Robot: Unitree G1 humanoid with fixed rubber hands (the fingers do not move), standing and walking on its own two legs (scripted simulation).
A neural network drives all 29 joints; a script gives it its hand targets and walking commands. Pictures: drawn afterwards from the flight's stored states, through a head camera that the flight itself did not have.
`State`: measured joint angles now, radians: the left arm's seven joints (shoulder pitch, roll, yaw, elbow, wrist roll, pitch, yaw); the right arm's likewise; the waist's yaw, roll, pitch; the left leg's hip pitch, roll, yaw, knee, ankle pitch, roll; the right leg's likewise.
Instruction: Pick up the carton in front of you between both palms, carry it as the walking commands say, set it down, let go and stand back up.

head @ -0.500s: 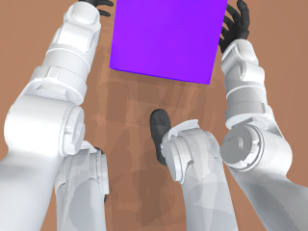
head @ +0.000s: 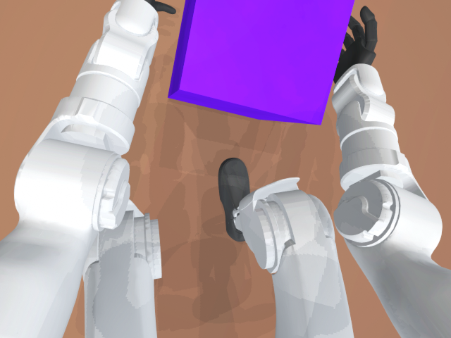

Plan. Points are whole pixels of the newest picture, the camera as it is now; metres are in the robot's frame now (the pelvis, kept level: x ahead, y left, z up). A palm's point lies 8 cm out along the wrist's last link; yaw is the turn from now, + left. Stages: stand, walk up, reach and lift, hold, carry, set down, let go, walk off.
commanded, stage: set down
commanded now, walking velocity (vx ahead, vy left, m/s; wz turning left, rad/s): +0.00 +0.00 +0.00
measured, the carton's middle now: (243, 51) +0.51 -0.12 -0.26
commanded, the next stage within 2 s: let go in 1.30 s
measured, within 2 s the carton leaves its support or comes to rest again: neither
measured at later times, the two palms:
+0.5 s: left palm out of the picture +0.58 +0.07 -0.12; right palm (367, 92) +0.43 -0.26 -0.13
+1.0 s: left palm out of the picture +0.58 +0.09 +0.02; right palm out of the picture +0.43 -0.27 +0.03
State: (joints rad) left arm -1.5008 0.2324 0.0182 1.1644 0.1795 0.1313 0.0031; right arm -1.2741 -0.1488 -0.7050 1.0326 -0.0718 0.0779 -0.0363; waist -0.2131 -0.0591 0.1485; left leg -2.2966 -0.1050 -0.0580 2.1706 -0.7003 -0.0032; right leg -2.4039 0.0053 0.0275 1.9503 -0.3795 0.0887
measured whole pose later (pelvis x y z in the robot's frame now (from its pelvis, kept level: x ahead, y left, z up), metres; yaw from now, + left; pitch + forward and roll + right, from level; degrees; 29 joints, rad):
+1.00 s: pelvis +0.01 -0.02 +0.14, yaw +2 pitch +48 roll +0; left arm -1.28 0.44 -0.01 0.98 -0.01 0.20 -0.07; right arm -0.84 -0.02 -0.36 0.52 0.11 0.17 -0.19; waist -0.23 0.03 -0.04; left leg -1.91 -0.05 -0.05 1.68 -0.61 -0.03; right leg -2.03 0.03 0.03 1.52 -0.32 0.04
